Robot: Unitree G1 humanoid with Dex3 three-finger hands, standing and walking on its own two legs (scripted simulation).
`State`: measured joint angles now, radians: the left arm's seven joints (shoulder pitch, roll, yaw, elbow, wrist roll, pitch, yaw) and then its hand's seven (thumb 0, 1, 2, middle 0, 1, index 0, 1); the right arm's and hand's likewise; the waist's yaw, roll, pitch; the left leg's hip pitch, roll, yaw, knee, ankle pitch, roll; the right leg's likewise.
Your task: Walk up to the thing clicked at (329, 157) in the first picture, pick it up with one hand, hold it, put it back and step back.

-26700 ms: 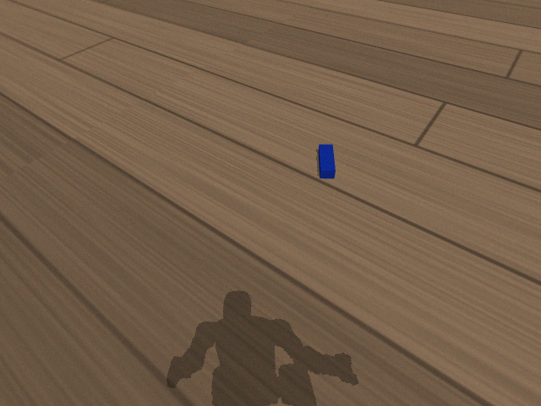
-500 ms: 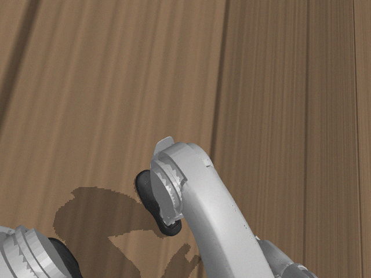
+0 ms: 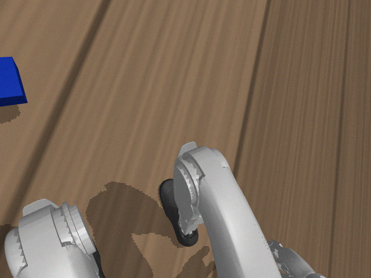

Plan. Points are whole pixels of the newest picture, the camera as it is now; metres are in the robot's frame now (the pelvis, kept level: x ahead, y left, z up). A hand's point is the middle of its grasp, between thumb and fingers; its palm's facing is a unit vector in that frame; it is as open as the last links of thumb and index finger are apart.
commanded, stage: settle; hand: left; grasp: from above
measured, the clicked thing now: out of the picture +0.53 +0.31 -0.24
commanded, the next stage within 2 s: lift in 0.26 s
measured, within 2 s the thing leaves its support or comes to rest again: neither
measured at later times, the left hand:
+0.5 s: hand out of the picture +0.51 +0.29 -0.14, palm faces -0.45 -0.03 -0.89, open 10.6 cm
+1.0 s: hand out of the picture +0.42 +0.31 -0.01, palm faces -0.47 -0.08 -0.88, open 10.7 cm
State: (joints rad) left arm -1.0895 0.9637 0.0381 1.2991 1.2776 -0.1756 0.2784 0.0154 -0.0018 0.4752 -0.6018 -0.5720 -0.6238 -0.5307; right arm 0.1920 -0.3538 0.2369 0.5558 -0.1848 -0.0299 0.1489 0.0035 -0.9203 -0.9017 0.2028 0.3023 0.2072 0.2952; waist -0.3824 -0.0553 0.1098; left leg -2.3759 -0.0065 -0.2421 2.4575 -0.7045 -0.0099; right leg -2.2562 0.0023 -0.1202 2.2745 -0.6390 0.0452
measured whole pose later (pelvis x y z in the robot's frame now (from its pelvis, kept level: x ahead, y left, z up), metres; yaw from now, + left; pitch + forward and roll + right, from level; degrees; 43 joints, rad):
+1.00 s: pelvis -0.01 +0.00 +0.09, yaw +9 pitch +36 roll -7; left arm -0.81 0.70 -0.04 0.89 1.07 -0.21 -0.04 0.01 -0.03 0.52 -0.56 -0.67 -0.58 -0.64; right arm 0.18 -0.30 0.02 0.57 -0.04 0.15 0.03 0.01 -0.92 -0.90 0.20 0.30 0.21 0.30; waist -0.19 0.05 -0.12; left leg -2.12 -0.01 -0.09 2.12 -0.63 0.01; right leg -2.05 -0.04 -0.01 2.03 -0.61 0.06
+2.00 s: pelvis +0.04 -0.01 +0.38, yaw +11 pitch +13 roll -1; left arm -0.39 0.42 -0.20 0.85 1.04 -0.09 0.12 0.01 -0.08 0.58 -0.53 -0.77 -0.55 -0.74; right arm 0.24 -0.24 -0.04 0.73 0.04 0.01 -0.06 0.01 -0.92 -0.90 0.20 0.30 0.21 0.30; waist -0.07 0.03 -0.10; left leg -0.82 0.04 0.00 1.03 -0.42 -0.01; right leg -0.82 -0.02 0.01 0.99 -0.38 0.04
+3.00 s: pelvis +0.07 -0.01 +0.43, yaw +11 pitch +5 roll +0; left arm -0.27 0.43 -0.20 0.68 1.02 -0.13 -0.02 0.01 -0.06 0.58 -0.55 -0.70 -0.57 -0.66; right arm 0.20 -0.25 -0.04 0.68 0.05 0.11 -0.07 0.01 -0.91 -0.89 0.20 0.30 0.21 0.30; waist -0.02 0.04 -0.05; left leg -0.43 0.04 0.03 0.67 -0.32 -0.02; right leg -0.46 -0.03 0.02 0.67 -0.30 0.03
